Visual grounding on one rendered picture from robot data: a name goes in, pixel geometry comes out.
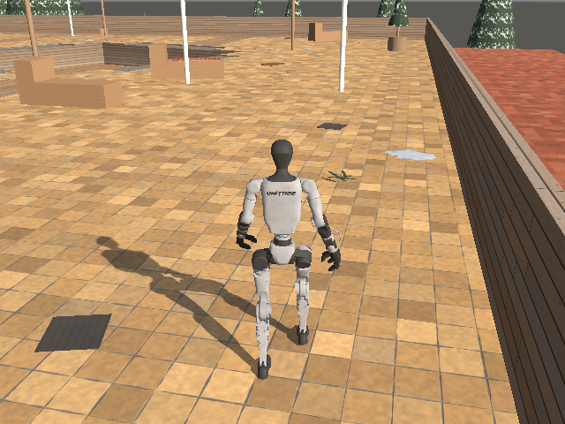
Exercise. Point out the left robot foot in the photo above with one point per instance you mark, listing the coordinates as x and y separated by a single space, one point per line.
263 371

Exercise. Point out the right robot upper arm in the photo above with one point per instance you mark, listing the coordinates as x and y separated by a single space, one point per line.
310 187

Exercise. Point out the right robot hand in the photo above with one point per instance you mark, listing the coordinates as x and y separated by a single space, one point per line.
335 257

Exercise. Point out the robot right forearm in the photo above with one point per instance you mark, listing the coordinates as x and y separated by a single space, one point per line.
327 236

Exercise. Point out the robot left forearm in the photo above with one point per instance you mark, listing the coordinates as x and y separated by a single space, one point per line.
242 228

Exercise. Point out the right robot shin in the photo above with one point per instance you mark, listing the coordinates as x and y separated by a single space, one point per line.
303 308

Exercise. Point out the left robot upper arm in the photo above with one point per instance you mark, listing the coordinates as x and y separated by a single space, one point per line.
253 187

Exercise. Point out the left robot hand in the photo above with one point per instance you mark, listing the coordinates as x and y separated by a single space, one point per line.
241 243

